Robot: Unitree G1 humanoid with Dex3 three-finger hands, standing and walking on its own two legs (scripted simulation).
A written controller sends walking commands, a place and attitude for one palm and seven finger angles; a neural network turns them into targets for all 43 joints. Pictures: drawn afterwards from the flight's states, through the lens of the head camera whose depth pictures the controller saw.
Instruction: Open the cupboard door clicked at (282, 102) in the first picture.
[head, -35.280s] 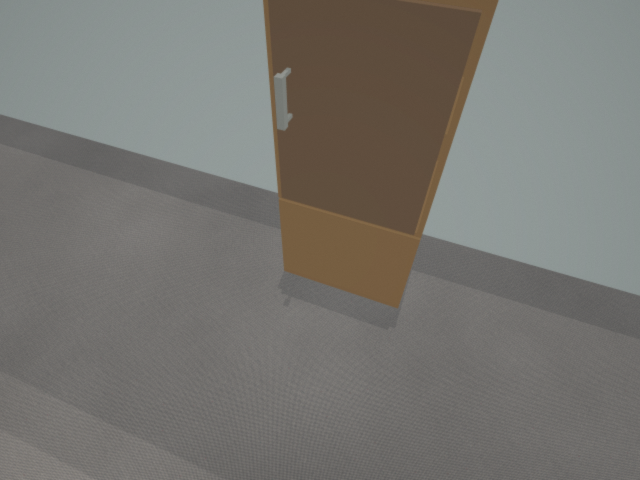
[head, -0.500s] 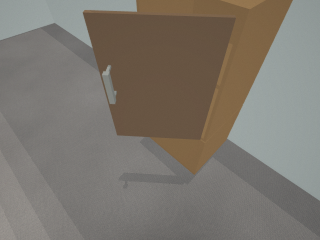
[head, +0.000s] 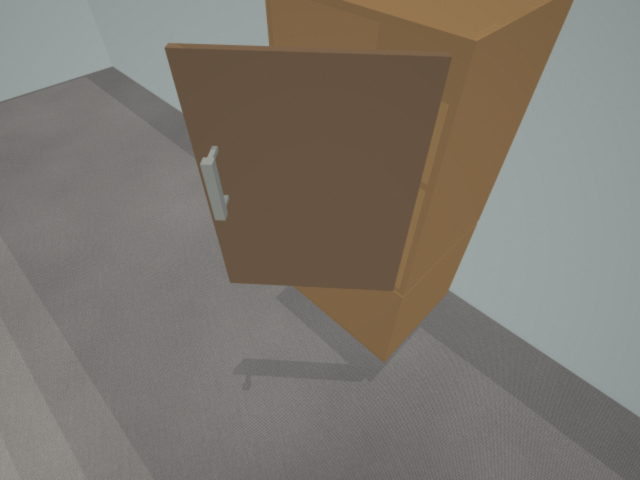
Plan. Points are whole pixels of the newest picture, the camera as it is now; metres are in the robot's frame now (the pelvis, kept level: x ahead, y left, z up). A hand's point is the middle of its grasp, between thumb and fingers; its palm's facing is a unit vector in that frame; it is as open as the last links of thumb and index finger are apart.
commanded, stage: look again from close up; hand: left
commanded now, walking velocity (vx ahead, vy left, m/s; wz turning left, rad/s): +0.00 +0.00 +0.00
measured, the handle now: (217, 183) +0.61 +0.23 +0.01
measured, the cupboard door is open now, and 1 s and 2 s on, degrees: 41 41 41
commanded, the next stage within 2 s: shuffle to correct the standing spot in 0.46 s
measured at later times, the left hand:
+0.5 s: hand out of the picture +0.00 +0.16 -0.17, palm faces +0.04 -0.98 -0.18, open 7.3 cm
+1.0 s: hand out of the picture +0.03 +0.19 -0.18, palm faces +0.04 -0.99 -0.16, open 7.4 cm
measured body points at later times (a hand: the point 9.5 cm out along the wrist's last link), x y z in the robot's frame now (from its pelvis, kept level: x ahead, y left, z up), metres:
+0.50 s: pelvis +0.00 -0.01 +0.00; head +0.00 -0.01 +0.45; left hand +0.00 +0.21 -0.16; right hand -0.02 -0.22 -0.16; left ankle -0.02 +0.11 -0.74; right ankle +0.05 -0.11 -0.74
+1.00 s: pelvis +0.04 +0.03 +0.00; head +0.05 +0.04 +0.45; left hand +0.03 +0.24 -0.17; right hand -0.04 -0.18 -0.15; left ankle -0.02 +0.11 -0.74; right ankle +0.06 -0.09 -0.73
